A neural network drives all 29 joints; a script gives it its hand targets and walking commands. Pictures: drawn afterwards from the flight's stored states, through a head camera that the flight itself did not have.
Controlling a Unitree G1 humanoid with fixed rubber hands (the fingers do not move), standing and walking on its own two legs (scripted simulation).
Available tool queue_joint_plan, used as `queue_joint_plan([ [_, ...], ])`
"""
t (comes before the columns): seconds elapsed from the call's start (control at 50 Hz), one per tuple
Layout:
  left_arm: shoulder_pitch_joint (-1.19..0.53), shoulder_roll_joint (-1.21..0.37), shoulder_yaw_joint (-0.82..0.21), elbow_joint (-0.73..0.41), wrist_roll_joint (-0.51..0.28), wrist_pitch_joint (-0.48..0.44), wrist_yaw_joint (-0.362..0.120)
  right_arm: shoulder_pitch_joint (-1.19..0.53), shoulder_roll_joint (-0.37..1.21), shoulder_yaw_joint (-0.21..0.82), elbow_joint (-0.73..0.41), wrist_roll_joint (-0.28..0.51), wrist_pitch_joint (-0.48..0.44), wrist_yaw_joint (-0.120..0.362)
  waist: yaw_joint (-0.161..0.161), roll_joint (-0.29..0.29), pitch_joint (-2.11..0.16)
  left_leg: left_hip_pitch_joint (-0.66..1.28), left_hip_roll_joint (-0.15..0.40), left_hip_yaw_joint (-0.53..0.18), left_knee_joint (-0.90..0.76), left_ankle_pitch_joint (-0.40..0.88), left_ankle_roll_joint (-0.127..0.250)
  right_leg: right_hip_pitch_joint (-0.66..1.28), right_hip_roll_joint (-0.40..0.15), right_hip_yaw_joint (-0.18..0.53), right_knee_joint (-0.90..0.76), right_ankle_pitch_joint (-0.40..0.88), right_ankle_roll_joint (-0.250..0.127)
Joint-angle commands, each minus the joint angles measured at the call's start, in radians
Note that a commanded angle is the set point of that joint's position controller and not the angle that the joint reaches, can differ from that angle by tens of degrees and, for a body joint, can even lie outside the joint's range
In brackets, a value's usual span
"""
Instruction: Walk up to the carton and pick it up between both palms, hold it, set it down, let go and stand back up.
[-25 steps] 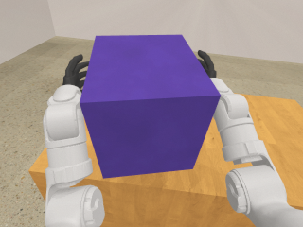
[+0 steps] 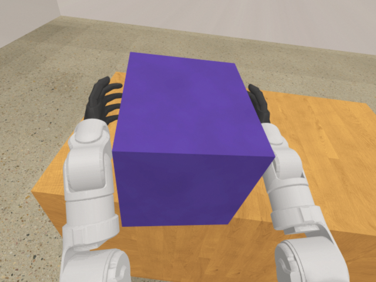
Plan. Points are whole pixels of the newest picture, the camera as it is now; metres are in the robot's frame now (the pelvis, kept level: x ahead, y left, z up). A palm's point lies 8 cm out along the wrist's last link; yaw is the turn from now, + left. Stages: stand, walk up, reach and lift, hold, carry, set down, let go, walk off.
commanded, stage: hold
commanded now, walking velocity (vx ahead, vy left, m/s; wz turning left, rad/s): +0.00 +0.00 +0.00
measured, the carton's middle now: (180, 141) +0.36 +0.00 +0.15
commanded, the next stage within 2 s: none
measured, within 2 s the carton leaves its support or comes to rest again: neither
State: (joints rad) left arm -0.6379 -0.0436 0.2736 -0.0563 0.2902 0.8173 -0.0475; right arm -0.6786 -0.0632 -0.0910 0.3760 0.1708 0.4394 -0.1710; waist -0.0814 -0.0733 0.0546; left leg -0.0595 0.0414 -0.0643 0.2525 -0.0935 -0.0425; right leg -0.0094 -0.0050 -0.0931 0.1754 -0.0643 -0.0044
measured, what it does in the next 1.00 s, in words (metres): stands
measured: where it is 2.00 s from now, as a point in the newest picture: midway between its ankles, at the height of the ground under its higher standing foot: outside the picture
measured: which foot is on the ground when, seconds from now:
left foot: down 0.00-1.00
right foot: down 0.00-1.00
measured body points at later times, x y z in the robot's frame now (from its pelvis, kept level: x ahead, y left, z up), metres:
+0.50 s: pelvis +0.02 +0.01 +0.00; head -0.01 +0.05 +0.45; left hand +0.38 +0.18 +0.21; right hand +0.39 -0.13 +0.21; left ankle +0.04 +0.14 -0.75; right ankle +0.03 -0.12 -0.75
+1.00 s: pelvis +0.03 +0.00 +0.00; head +0.00 +0.04 +0.45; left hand +0.41 +0.16 +0.24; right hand +0.41 -0.15 +0.23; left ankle +0.04 +0.14 -0.75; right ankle +0.03 -0.12 -0.75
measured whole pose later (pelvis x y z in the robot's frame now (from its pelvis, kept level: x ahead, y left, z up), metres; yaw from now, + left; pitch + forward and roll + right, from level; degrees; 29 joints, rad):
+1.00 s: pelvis +0.03 +0.00 +0.00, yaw +0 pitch -6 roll -1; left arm -0.70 -0.02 0.28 -0.04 0.27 0.86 -0.04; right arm -0.72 -0.10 -0.07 0.38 0.25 0.46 -0.22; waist -0.09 -0.08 0.03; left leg -0.01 0.04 -0.06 0.27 -0.15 -0.04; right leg 0.06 -0.01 -0.10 0.15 -0.09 0.01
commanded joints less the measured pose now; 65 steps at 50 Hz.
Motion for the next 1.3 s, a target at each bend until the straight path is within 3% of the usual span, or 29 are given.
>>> queue_joint_plan([
  [0.0, -0.563, -0.312, -0.367, -0.048, -0.127, -0.061, -0.097, -0.711, 0.368, 0.285, -0.266, 0.017, -0.080, 0.059, 0.036, 0.033, -0.442, 0.028, -0.090, 0.112, -0.024, 0.000, 0.044, 0.171, 0.047, -0.043, -0.013, -0.031, 0.035],
  [0.12, -0.526, -0.300, -0.375, -0.119, -0.125, -0.057, -0.131, -0.654, 0.390, 0.360, -0.339, 0.069, -0.071, 0.007, 0.021, 0.031, -0.524, 0.047, -0.105, 0.084, 0.013, 0.205, 0.057, 0.305, 0.032, -0.022, 0.034, 0.308, 0.062],
  [0.18, -0.504, -0.294, -0.391, -0.155, -0.127, -0.045, -0.150, -0.609, 0.380, 0.376, -0.350, 0.101, -0.056, -0.018, 0.002, 0.044, -0.486, 0.070, -0.105, 0.070, 0.015, 0.252, 0.049, 0.294, 0.020, -0.020, 0.033, 0.385, 0.071],
  [0.3, -0.483, -0.294, -0.410, -0.175, -0.124, -0.015, -0.154, -0.555, 0.328, 0.336, -0.328, 0.114, -0.029, -0.025, -0.031, 0.067, -0.364, 0.085, -0.096, 0.077, -0.001, 0.201, 0.010, 0.212, 0.040, -0.033, -0.009, 0.209, 0.050],
  [0.38, -0.485, -0.314, -0.440, -0.186, -0.119, -0.004, -0.137, -0.564, 0.292, 0.288, -0.310, 0.102, -0.026, -0.007, -0.047, 0.113, -0.319, 0.086, -0.090, 0.085, -0.012, 0.150, -0.021, 0.158, 0.060, -0.047, -0.029, 0.056, 0.026],
  [0.46, -0.478, -0.331, -0.462, -0.201, -0.116, 0.000, -0.118, -0.580, 0.260, 0.264, -0.301, 0.094, -0.032, 0.017, -0.050, 0.146, -0.311, 0.079, -0.083, 0.084, -0.024, 0.121, -0.038, 0.150, 0.073, -0.055, -0.023, 0.003, 0.012],
  [0.62, -0.465, -0.346, -0.473, -0.229, -0.123, -0.002, -0.091, -0.609, 0.263, 0.295, -0.341, 0.093, -0.053, 0.048, -0.019, 0.108, -0.397, 0.162, -0.076, 0.085, 0.005, 0.228, -0.033, 0.156, 0.079, -0.051, -0.027, 0.066, 0.009],
  [0.66, -0.556, -0.326, -0.453, -0.197, -0.151, -0.010, -0.100, -0.667, 0.282, 0.306, -0.352, 0.102, -0.058, 0.037, -0.020, 0.061, -0.430, 0.132, -0.082, 0.089, 0.004, 0.192, -0.013, 0.194, 0.068, -0.038, -0.012, 0.085, 0.030],
  [0.72, -0.577, -0.314, -0.442, -0.163, -0.162, -0.020, -0.105, -0.692, 0.299, 0.314, -0.359, 0.110, -0.059, 0.022, -0.001, 0.059, -0.453, 0.087, -0.084, 0.095, 0.000, 0.170, 0.007, 0.223, 0.061, -0.034, -0.001, 0.103, 0.038],
  [0.76, -0.575, -0.315, -0.431, -0.131, -0.156, -0.017, -0.107, -0.696, 0.303, 0.301, -0.341, 0.108, -0.054, 0.015, -0.006, 0.069, -0.452, 0.073, -0.085, 0.095, 0.011, 0.171, 0.017, 0.223, 0.052, -0.024, 0.003, 0.124, 0.041],
  [0.92, -0.584, -0.302, -0.363, -0.068, -0.136, 0.016, -0.134, -0.699, 0.285, 0.303, -0.243, 0.145, -0.020, -0.012, 0.012, 0.065, -0.394, 0.044, -0.094, 0.097, 0.007, 0.203, 0.014, 0.255, 0.042, -0.022, 0.003, 0.192, 0.051],
  [1.08, -0.618, -0.322, -0.400, -0.143, -0.159, 0.031, -0.144, -0.750, 0.295, 0.324, -0.312, 0.196, 0.011, -0.041, -0.015, 0.064, -0.471, 0.135, -0.099, 0.080, 0.050, 0.346, -0.003, 0.250, 0.060, -0.025, 0.006, 0.314, 0.051],
  [1.14, -0.609, -0.323, -0.409, -0.142, -0.168, 0.040, -0.149, -0.727, 0.285, 0.326, -0.302, 0.198, 0.033, -0.049, -0.030, 0.067, -0.454, 0.144, -0.096, 0.078, 0.058, 0.360, -0.016, 0.226, 0.066, -0.028, -0.010, 0.283, 0.041],
  [1.28, -0.667, -0.320, -0.431, -0.164, -0.173, 0.055, -0.148, -0.756, 0.289, 0.323, -0.272, 0.218, 0.067, -0.049, -0.028, 0.100, -0.435, 0.129, -0.098, 0.076, 0.057, 0.332, -0.034, 0.166, 0.069, -0.034, -0.023, 0.194, 0.031],
])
